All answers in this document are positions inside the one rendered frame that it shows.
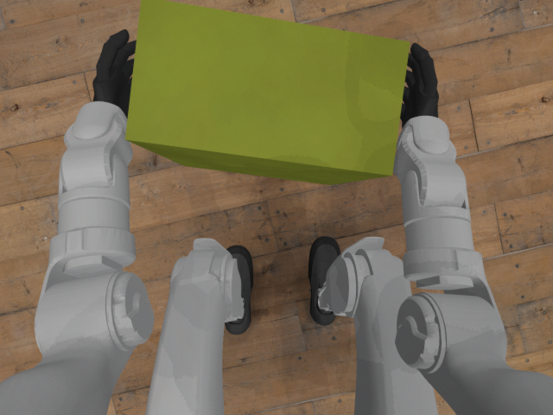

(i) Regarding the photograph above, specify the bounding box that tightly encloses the right robot hand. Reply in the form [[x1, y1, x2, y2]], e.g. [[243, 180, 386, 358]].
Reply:
[[400, 43, 439, 129]]

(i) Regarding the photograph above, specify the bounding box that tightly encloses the left robot hand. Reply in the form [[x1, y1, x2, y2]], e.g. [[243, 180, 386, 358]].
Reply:
[[92, 29, 137, 118]]

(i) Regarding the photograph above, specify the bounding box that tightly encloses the robot left foot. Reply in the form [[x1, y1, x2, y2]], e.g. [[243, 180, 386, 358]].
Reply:
[[225, 246, 253, 335]]

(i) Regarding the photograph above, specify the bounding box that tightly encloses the carton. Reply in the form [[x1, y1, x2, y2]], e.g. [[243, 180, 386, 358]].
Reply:
[[125, 0, 410, 185]]

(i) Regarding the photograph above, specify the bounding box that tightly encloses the left robot thigh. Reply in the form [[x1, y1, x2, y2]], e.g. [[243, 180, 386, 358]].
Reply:
[[145, 250, 239, 415]]

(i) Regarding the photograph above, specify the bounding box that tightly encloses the robot left upper arm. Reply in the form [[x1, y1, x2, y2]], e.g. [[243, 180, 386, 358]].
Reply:
[[0, 271, 155, 415]]

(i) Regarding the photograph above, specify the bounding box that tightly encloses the robot right upper arm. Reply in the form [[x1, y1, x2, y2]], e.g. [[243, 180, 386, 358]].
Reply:
[[395, 292, 553, 415]]

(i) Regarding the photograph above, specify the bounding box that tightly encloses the robot left forearm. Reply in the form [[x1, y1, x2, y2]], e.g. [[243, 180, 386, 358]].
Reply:
[[35, 101, 136, 354]]

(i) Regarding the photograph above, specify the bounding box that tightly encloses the robot right forearm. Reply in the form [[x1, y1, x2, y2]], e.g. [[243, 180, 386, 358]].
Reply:
[[393, 116, 507, 356]]

